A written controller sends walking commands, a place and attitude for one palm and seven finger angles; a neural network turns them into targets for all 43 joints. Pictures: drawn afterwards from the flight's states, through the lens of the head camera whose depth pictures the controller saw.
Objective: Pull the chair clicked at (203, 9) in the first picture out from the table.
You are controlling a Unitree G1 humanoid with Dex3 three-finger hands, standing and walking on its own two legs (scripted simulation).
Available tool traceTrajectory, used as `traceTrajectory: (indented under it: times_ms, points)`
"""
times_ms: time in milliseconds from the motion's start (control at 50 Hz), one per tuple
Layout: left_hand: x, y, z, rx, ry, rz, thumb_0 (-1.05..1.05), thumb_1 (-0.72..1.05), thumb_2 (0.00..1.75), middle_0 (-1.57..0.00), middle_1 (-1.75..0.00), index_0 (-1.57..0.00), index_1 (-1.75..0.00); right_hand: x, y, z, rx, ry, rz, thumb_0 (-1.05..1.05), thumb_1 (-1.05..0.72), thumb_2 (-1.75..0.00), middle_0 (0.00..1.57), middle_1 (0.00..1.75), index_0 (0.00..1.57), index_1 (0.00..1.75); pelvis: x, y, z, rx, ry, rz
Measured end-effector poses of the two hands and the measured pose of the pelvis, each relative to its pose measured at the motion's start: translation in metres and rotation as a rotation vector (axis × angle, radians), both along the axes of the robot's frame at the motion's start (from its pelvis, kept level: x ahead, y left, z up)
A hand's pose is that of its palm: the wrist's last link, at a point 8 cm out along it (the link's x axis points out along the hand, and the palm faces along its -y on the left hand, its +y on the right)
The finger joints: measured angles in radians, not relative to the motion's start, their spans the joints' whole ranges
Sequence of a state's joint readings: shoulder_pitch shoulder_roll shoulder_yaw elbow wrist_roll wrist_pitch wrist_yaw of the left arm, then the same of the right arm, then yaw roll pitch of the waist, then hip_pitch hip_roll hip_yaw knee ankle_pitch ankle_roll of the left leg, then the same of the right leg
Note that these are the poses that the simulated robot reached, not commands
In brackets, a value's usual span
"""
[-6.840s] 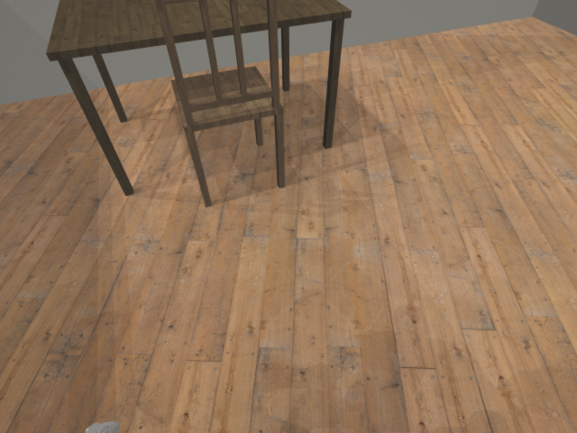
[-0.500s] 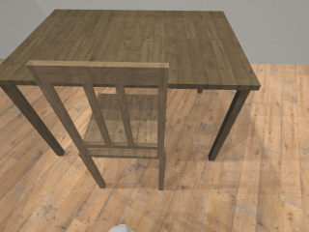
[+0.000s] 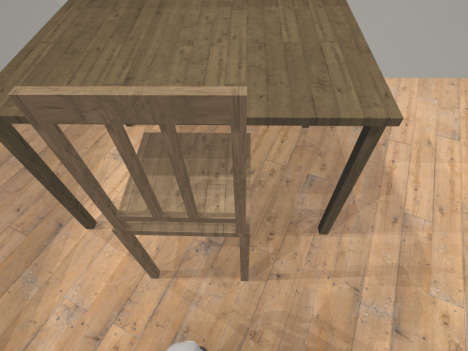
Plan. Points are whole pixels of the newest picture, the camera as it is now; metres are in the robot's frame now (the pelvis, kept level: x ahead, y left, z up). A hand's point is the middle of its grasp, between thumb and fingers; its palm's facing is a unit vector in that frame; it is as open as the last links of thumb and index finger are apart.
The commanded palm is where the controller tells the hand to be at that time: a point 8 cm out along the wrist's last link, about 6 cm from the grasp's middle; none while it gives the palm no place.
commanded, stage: come to a stop and stand still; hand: left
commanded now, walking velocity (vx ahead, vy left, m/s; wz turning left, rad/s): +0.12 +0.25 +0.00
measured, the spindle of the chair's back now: (139, 176) +0.46 +0.26 -0.04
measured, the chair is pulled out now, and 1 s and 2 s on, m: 0.00 0.00 0.00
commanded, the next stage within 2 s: look again from close up in 0.98 s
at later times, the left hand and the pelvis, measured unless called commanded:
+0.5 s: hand out of the picture -0.02 +0.23 -0.17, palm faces +0.07 -0.97 -0.25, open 7.4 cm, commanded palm none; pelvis -0.04 +0.03 +0.00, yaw +2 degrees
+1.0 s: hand out of the picture -0.11 +0.25 -0.17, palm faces +0.07 -0.98 -0.18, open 7.4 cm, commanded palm none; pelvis -0.06 +0.08 +0.01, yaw +3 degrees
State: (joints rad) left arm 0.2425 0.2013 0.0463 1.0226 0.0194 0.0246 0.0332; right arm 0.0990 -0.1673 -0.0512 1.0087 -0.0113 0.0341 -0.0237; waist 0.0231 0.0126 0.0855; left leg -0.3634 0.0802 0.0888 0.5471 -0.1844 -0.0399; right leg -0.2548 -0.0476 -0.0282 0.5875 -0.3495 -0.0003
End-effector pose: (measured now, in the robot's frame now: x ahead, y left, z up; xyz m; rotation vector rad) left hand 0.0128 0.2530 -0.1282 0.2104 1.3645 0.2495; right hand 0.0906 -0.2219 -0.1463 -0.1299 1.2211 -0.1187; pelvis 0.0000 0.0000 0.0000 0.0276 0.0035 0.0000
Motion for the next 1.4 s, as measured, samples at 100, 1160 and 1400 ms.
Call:
traceTrajectory:
  times_ms: [100, 1160, 1400]
  points:
    - [-0.003, -0.022, 0.015, -0.006, -0.017, -0.019, 0.0, 0.91, 0.9, -0.2, -0.3, -0.2, -0.3, -0.032, -0.025, 0.002, 0.007, 0.07, -0.024, 0.01, -0.91, -0.9, 0.2, 0.3, 0.2, 0.3, 0.0, -0.012, 0.011, 0.009, -0.01, -0.002]
    - [-0.125, 0.028, -0.008, -0.142, 0.096, 0.039, 0.0, 0.91, 0.9, -0.2, -0.3, -0.2, -0.3, -0.132, 0.074, 0.017, -0.021, 0.123, 0.018, 0.01, -0.91, -0.9, 0.2, 0.3, 0.2, 0.3, -0.055, 0.074, 0.012, -0.024, -0.03, 0.039]
    - [-0.075, 0.012, -0.009, -0.139, 0.011, 0.003, 0.0, 0.91, 0.9, -0.2, -0.3, -0.2, -0.3, -0.12, 0.059, 0.016, -0.024, 0.117, -0.004, 0.01, -0.92, -0.9, 0.2, 0.3, 0.2, 0.3, -0.043, 0.059, 0.012, -0.023, -0.036, 0.032]
